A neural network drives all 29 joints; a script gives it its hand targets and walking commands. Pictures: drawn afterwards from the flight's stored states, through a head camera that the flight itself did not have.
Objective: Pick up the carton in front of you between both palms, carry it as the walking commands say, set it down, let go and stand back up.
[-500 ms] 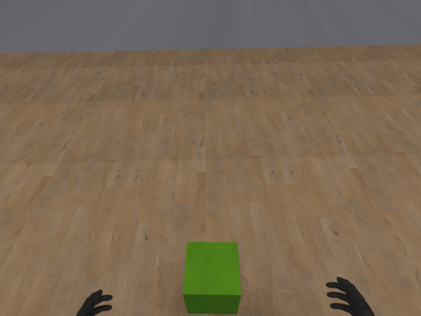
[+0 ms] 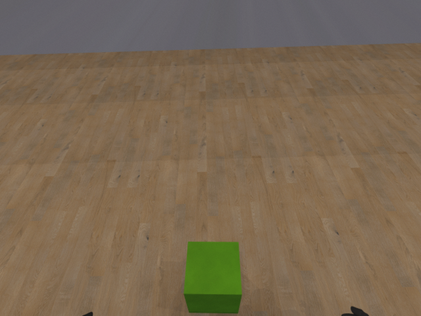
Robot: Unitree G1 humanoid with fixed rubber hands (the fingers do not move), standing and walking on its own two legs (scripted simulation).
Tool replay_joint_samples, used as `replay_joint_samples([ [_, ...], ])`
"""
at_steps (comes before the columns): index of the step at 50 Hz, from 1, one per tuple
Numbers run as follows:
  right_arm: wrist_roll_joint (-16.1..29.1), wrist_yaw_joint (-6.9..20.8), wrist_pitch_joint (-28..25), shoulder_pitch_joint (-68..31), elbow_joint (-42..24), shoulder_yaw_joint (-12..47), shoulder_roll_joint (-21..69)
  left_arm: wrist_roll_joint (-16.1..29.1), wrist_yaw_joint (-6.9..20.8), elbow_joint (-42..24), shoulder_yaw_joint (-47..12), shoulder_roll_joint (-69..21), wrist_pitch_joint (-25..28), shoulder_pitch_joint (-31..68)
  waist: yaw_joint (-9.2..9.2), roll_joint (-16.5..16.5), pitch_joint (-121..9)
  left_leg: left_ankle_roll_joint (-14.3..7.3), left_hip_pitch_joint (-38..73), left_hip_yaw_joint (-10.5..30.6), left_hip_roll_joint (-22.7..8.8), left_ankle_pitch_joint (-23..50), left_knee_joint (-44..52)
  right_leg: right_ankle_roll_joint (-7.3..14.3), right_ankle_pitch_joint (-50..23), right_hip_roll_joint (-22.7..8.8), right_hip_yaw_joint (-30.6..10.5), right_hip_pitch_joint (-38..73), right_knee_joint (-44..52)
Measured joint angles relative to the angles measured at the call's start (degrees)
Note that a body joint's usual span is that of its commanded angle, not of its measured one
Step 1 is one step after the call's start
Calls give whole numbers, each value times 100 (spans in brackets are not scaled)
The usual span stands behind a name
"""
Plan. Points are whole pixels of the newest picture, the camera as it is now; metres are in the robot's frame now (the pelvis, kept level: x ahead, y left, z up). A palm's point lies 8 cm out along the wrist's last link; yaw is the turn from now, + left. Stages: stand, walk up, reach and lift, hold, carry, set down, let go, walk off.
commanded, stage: stand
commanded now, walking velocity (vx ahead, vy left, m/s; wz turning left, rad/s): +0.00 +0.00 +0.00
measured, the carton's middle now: (213, 278) +0.45 +0.01 -0.65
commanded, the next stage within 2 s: none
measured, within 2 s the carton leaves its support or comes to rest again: neither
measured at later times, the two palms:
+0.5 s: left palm out of the picture +0.07 +0.28 -0.10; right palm out of the picture +0.07 -0.29 -0.10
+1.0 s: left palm out of the picture +0.05 +0.29 -0.10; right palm out of the picture +0.05 -0.30 -0.10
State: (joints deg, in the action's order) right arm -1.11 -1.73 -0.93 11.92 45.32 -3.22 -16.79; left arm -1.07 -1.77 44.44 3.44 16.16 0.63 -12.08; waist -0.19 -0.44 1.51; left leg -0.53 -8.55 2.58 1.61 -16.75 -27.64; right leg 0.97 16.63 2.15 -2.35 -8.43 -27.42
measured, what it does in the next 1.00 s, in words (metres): stands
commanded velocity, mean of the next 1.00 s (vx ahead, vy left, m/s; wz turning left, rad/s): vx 0.00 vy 0.00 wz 0.00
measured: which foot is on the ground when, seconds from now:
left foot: down 0.00-1.00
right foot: down 0.00-1.00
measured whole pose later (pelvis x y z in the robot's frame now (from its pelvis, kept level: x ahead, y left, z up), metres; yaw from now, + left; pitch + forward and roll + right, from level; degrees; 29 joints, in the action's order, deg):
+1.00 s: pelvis -0.03 +0.00 +0.01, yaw +0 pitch -3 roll +0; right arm -0.1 -1.8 -1.2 10.6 56.0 -1.4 -19.4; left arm 0.0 -1.6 55.1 2.2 18.7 1.3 -10.7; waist -0.2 -0.3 2.4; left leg 0.1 -6.8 2.5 1.0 -11.1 -21.3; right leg 1.1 11.1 2.2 -2.4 -7.0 -21.5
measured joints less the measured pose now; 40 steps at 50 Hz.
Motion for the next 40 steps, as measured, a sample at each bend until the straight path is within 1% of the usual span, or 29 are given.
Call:
replay_joint_samples([
  [26, 66, -12, -17, -67, 674, 125, -153, 68, 8, 696, -75, 159, 43, 35, 4, 15, 70, 38, 143, 2, -33, 376, 408, 10, -362, -3, 7, 127, 376],
  [40, 93, -7, -25, -107, 953, 162, -217, 92, 15, 961, -110, 217, 56, 94, 3, 18, 88, 54, 166, -5, -50, 509, 557, 13, -494, 0, -2, 140, 513],
])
